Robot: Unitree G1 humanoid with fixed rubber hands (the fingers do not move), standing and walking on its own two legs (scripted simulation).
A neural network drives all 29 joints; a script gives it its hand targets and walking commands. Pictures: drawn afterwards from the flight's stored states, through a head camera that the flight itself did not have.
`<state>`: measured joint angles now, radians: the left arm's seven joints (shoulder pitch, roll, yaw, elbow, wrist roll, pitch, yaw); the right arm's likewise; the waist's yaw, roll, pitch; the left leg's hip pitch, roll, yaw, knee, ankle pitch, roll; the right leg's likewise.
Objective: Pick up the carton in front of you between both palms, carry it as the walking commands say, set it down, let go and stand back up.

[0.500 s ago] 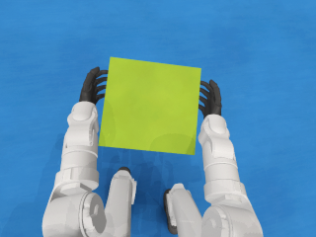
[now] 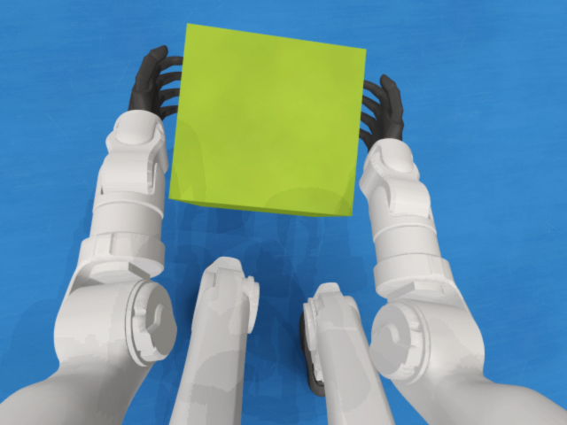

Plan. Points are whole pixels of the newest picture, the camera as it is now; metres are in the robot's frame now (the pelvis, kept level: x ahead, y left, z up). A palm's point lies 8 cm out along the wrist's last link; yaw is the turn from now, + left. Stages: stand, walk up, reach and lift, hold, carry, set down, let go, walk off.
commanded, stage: set down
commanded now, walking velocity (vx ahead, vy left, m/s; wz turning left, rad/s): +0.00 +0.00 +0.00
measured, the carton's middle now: (265, 144) +0.48 +0.10 -0.18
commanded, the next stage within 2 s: none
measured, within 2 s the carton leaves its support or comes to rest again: rests again in 1.08 s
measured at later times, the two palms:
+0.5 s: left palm (160, 131) +0.48 +0.27 -0.25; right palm (338, 148) +0.52 -0.03 -0.24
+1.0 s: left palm (169, 139) +0.48 +0.26 -0.30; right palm (336, 155) +0.52 -0.04 -0.29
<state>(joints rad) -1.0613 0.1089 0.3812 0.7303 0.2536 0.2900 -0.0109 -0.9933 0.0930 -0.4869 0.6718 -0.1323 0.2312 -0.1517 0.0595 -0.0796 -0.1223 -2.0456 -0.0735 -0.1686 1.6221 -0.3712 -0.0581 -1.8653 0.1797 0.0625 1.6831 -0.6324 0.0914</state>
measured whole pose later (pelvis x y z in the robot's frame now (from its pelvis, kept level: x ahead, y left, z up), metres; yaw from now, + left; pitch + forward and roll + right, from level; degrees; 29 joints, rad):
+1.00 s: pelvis -0.02 -0.01 -0.12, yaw -4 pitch +42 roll -2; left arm -1.37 0.34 0.40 0.98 0.12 0.22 -0.06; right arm -1.40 -0.07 -0.26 0.94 -0.03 0.20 -0.23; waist 0.15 -0.10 0.27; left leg -2.32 0.03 -0.10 2.02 -0.44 -0.06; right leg -2.20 0.27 0.08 2.12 -0.66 0.12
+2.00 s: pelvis -0.03 +0.00 -0.14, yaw -3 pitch +34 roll -2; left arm -1.49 0.57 0.29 1.21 -0.17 0.02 -0.06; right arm -1.48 -0.26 -0.02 0.94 0.18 0.14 -0.18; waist 0.11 -0.05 0.51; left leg -2.26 0.06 -0.05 2.10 -0.43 0.00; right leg -2.13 0.16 0.06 2.20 -0.66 0.11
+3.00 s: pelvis +0.01 +0.02 +0.09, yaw +0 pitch +44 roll -5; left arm -1.11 0.38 0.38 0.86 0.04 0.17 -0.11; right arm -1.09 -0.12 -0.26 0.74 -0.02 0.22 -0.14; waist 0.08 -0.05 -0.03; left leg -1.74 -0.02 -0.07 1.26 -0.30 0.00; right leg -1.61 0.07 0.06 1.30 -0.48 0.07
